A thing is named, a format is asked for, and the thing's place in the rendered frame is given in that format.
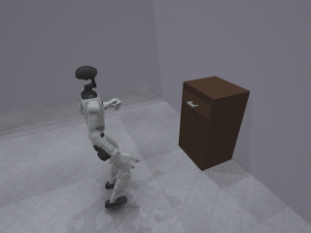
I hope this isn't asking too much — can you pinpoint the right robot hand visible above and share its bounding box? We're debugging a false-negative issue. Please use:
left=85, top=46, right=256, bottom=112
left=119, top=152, right=140, bottom=169

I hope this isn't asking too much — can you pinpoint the right robot upper arm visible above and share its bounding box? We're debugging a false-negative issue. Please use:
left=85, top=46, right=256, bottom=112
left=86, top=100, right=101, bottom=139

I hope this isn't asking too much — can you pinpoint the robot head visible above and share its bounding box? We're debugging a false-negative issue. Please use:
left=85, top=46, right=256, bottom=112
left=75, top=66, right=97, bottom=100

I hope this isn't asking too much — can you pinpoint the robot right foot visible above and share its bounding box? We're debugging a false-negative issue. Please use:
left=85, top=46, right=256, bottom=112
left=105, top=196, right=127, bottom=209

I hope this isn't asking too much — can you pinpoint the robot right forearm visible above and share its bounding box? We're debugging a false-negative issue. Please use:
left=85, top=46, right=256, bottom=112
left=90, top=133, right=122, bottom=158

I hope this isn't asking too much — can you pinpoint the cabinet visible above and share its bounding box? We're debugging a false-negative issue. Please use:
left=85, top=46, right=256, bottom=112
left=178, top=76, right=250, bottom=171

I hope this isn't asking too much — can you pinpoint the left robot hand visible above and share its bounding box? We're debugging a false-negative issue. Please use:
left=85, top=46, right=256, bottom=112
left=108, top=98, right=121, bottom=110

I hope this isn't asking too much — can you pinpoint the drawer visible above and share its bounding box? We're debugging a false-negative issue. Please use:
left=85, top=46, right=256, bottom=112
left=183, top=89, right=211, bottom=119

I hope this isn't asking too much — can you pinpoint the handle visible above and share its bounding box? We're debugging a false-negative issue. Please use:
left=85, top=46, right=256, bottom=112
left=187, top=101, right=198, bottom=108

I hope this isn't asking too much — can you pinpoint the robot left forearm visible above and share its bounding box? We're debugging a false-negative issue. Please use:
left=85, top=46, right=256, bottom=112
left=103, top=102, right=110, bottom=110

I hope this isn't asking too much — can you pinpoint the left robot upper arm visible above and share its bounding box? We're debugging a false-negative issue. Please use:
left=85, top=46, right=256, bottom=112
left=78, top=87, right=94, bottom=115

